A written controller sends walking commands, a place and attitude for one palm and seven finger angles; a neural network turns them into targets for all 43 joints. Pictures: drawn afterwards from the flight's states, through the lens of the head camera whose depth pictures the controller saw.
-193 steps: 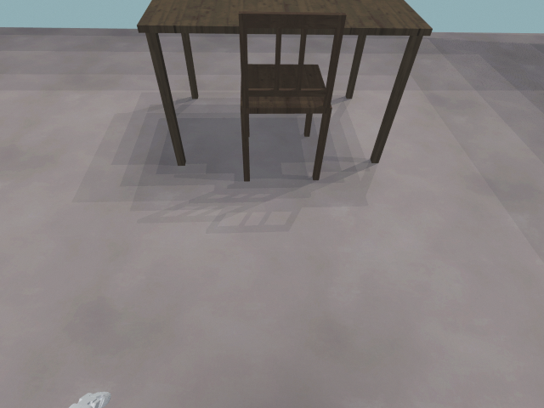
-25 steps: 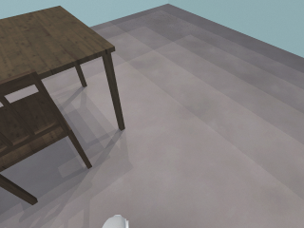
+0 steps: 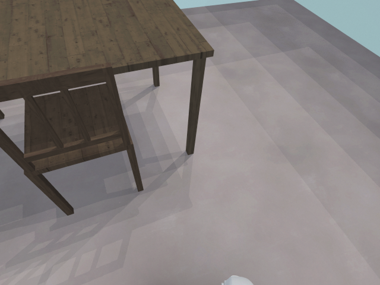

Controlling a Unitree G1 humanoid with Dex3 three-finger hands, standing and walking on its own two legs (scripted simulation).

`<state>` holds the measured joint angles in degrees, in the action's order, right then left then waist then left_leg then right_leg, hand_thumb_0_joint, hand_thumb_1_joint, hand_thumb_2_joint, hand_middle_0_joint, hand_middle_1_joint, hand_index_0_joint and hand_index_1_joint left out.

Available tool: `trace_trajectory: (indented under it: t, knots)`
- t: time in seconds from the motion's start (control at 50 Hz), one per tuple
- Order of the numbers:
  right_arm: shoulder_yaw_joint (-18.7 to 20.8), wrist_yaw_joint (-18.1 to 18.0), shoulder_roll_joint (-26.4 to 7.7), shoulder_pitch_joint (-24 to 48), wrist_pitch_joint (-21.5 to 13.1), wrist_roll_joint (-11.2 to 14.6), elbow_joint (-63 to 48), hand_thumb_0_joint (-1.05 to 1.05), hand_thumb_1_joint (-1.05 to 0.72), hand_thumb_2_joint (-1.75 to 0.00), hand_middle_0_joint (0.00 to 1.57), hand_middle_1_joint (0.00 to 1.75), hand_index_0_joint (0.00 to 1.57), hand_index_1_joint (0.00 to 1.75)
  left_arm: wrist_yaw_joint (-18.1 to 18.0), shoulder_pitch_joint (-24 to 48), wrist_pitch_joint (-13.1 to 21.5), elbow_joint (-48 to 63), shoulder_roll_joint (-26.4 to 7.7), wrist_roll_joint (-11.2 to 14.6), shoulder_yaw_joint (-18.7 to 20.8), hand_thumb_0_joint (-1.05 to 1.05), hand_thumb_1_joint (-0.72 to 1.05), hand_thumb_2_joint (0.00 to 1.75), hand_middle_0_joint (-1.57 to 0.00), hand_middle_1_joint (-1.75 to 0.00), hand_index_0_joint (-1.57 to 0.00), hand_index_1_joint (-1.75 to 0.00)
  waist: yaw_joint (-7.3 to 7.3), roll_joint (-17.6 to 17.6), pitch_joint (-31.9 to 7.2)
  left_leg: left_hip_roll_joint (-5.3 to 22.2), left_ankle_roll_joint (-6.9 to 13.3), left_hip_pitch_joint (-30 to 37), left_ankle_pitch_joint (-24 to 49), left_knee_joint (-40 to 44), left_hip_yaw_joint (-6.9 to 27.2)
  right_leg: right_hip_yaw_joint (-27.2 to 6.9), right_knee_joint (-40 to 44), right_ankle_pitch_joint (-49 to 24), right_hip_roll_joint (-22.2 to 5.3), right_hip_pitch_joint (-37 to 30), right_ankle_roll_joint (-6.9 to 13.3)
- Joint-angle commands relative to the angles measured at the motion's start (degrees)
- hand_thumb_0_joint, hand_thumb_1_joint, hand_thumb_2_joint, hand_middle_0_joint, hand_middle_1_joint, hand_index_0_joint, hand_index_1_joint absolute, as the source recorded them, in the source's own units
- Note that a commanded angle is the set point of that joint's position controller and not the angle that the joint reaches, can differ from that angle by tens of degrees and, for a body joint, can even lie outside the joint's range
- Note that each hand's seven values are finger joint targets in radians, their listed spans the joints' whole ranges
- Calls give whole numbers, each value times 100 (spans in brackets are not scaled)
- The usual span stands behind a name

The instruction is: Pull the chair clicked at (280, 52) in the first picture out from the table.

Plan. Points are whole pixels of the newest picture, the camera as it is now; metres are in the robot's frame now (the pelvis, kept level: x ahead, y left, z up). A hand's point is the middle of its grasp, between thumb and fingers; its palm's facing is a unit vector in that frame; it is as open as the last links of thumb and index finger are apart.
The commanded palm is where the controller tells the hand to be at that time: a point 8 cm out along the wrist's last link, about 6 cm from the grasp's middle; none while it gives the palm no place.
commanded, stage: turn to face it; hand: left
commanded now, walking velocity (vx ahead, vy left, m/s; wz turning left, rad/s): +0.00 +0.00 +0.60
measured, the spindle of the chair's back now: (45, 124) +0.57 +0.49 -0.12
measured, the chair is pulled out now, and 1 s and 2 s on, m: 0.00 0.00 0.00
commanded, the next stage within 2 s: take the last steps up to it in 0.52 s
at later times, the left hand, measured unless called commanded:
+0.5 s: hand out of the picture +0.02 +0.13 -0.14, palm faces +0.30 -0.91 -0.28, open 7.4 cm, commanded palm none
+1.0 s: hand out of the picture -0.03 +0.18 -0.17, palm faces +0.44 -0.88 -0.19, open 7.4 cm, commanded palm none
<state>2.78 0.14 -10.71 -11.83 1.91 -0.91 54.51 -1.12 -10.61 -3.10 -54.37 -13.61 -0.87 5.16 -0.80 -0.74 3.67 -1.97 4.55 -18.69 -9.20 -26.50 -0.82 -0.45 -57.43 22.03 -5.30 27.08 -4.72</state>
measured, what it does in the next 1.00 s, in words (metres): steps on the spot, turning left: right foot, then left foot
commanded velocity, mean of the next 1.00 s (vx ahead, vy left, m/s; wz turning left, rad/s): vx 0.12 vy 0.02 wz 0.28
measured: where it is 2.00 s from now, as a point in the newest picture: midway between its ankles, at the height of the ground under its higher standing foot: (163, 275)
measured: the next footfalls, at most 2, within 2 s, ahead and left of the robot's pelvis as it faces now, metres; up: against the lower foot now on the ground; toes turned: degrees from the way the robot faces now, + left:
right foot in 0.22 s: +0.04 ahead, -0.16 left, +0.00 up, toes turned +8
left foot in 0.70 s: -0.03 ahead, +0.06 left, +0.00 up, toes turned +25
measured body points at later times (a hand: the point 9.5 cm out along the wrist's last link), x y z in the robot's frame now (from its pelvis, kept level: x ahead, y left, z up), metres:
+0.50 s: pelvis +0.00 -0.07 +0.00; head +0.04 -0.10 +0.45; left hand +0.00 +0.18 -0.12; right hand +0.14 -0.31 -0.16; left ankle -0.06 +0.08 -0.66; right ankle +0.00 -0.17 -0.74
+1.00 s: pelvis +0.02 -0.01 +0.00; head +0.02 +0.00 +0.45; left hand -0.06 +0.22 -0.15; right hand +0.14 -0.22 -0.14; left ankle -0.06 +0.04 -0.74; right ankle +0.11 -0.13 -0.69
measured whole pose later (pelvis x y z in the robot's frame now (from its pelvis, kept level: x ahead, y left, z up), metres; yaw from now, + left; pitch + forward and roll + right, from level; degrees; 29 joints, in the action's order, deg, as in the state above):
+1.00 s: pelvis +0.02 -0.01 +0.00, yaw +24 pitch -1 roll +1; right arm 0.7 -0.6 -9.6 -17.2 -1.1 -0.6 58.2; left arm 1.0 -15.3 -1.6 -58.1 -12.4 -1.3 2.1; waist 1.0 -2.2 1.5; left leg -3.3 3.6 -2.4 -15.5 -19.1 -1.8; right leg 2.6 -53.3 18.5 -6.3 27.0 -2.0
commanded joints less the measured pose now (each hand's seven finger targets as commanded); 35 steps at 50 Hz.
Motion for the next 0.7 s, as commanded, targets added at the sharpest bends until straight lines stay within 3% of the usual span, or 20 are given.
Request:
trace_trajectory:
  t: [0.0, 0.04, 0.1, 0.14, 0.16, 0.18, 0.2, 0.22, 0.24, 0.28, 0.3, 0.34, 0.4, 0.46, 0.56, 0.6, 0.62, 0.64, 0.66, 0.68]
  knots:
    - [370, -69, -1205, -312, -102, -48, -347, 0, -90, -90, 20, 30, 20, 30, -21, 203, 135, 557, -316, -6, 34, 0, 90, 90, -20, -30, -20, -30, -171, 988, -676, 1431, 619, 999, 550, 885, 1951, 60, 492, 200, 144, 254, -68]
    - [397, -64, -1239, -363, -81, -55, -355, 0, -90, -90, 20, 30, 20, 30, -26, 289, 148, 656, -337, 10, 13, 0, 90, 90, -20, -30, -20, -30, -194, 1036, -801, 1401, 650, 1069, 896, 749, 2132, 33, 762, 323, 253, 89, -36]
    - [438, -55, -1334, -200, -38, -59, -464, 0, -90, -90, 20, 30, 20, 30, -44, 111, 165, 697, -359, 58, -16, 0, 90, 90, -20, -30, -20, -30, -90, 1093, -925, 1276, 587, 818, 1270, 551, 2331, 44, 1563, 310, 450, -599, 52]
    - [451, -33, -1308, -43, -18, -38, -542, 0, -90, -90, 20, 30, 20, 30, -60, -130, 199, 690, -430, 77, -13, 0, 90, 90, -20, -30, -20, -30, 49, 1050, -964, 1079, 415, 494, 1341, 341, 2326, 84, 2454, -170, 529, -1250, 93]
    - [445, -17, -1264, 78, -5, -6, -587, 0, -90, -90, 20, 30, 20, 30, -78, -356, 229, 648, -518, 77, 12, 0, 90, 90, -20, -30, -20, -30, 193, 942, -1024, 899, 198, 100, 974, 117, 2206, 92, 3251, -737, 447, -1894, 133]
    - [416, 18, -990, 50, 6, 44, -630, 0, -90, -90, 20, 30, 20, 30, -112, -562, 270, 643, -837, 24, 71, 0, 90, 90, -20, -30, -20, -30, 284, 65, -1075, 494, -157, -766, -96, -572, 1788, -558, 4058, -673, -299, -2726, 349]
    - [357, 12, -587, 2, 3, 63, -773, 0, -90, -90, 20, 30, 20, 30, -137, -483, 301, 722, -1373, -74, 152, 0, 90, 90, -20, -30, -20, -30, 287, -1727, -775, -367, -685, -1972, -1991, -2050, 525, -2223, 4512, -748, -1969, -2960, 988]
    - [425, -2, -929, 50, 12, -23, -785, 0, -90, -90, 20, 30, 20, 30, -138, -216, 261, 842, -1385, -29, 106, 0, 90, 90, -20, -30, -20, -30, 224, -1232, -679, -133, -644, -1657, -2355, -3198, 583, -2052, 4400, -1309, -2415, -1954, 1340]
    - [433, 33, -953, 2, 85, -57, -696, 0, -90, -90, 20, 30, 20, 30, -153, 174, 291, 937, -1043, -17, 53, 0, 90, 90, -20, -30, -20, -30, 15, -846, -424, 12, -616, -1540, -1906, -3816, 728, -1484, 4389, -1257, -1976, -1505, 1328]
    - [404, 89, -846, -115, 156, -76, -481, 0, -90, -90, 20, 30, 20, 30, -112, 520, 320, 972, -761, 5, -54, 0, 90, 90, -20, -30, -20, -30, -185, -832, 27, 178, -727, -1558, -1338, -4386, 477, -639, 4155, -1806, -1314, -1287, 1067]
    - [379, 106, -822, -174, 148, -68, -459, 0, -90, -90, 20, 30, 20, 30, -98, 453, 354, 941, -647, 7, -84, 0, 90, 90, -20, -30, -20, -30, -177, -865, 50, 212, -776, -1597, -1164, -4451, 361, -313, 3994, -2378, -1183, -1468, 1050]
    - [335, 110, -737, -125, 146, -46, -436, 0, -90, -90, 20, 30, 20, 30, -101, 107, 392, 837, -649, -6, -90, 0, 90, 90, -20, -30, -20, -30, -83, -904, -59, 243, -842, -1611, -1098, -4323, 247, 0, 3789, -3256, -1145, -1871, 1032]
    - [269, 84, -727, 259, 160, -34, -508, 0, -90, -90, 20, 30, 20, 30, -106, -513, 395, 636, -749, -22, -74, 0, 90, 90, -20, -30, -20, -30, 180, -856, -294, 290, -905, -1534, -1306, -3816, 111, -6, 3593, -4043, -1233, -2450, 1146]
    - [196, 73, -655, 558, 161, -13, -538, 0, -90, -90, 20, 30, 20, 30, -98, -772, 375, 501, -865, -61, -45, 0, 90, 90, -20, -30, -20, -30, 295, -909, -333, 293, -877, -1246, -1571, -3147, -38, 52, 3500, -4343, -1298, -2553, 1227]
    - [85, 58, -571, 752, 84, 39, -544, 0, -90, -90, 20, 30, 20, 30, -93, -920, 325, 333, -979, -99, -7, 0, 90, 90, -20, -30, -20, -30, 391, -1279, -520, 178, -700, -470, -1725, -1781, -319, 137, 3273, -4766, -1312, -2631, 1243]
    - [54, 27, -583, 541, 35, 46, -443, 0, -90, -90, 20, 30, 20, 30, -99, -846, 314, 239, -972, -84, -8, 0, 90, 90, -20, -30, -20, -30, 279, -1253, -665, 147, -629, 22, -1373, -992, -388, 207, 3049, -4708, -1255, -2596, 1135]
    - [42, 18, -616, 312, 1, 37, -371, 0, -90, -90, 20, 30, 20, 30, -91, -794, 308, 197, -947, -50, -13, 0, 90, 90, -20, -30, -20, -30, 153, -1114, -775, 123, -576, 576, -875, -403, -409, 300, 2884, -4192, -1202, -2379, 976]
    - [62, 14, -760, -24, -67, 5, -274, 0, -90, -90, 20, 30, 20, 30, -71, -673, 303, 174, -882, 8, -20, 0, 90, 90, -20, -30, -20, -30, -68, -824, -899, 251, -478, 1309, -186, 393, -348, 535, 2422, -3492, -1082, -1974, 744]
    - [165, -11, -1288, -340, -150, -63, -221, 0, -90, -90, 20, 30, 20, 30, -22, -740, 286, 280, -648, 53, -61, 0, 90, 90, -20, -30, -20, -30, -202, 470, -1189, 1261, -52, 2323, 514, 696, 879, 912, 1386, -1614, -543, -858, 415]
    - [268, -28, -1765, -649, -135, -60, -147, 0, -90, -90, 20, 30, 20, 30, 24, -556, 284, 466, -309, 22, -183, 0, 90, 90, -20, -30, -20, -30, -323, 1823, -1039, 2378, 653, 2705, 1736, 844, 2266, 943, 263, 1448, 70, 536, 188]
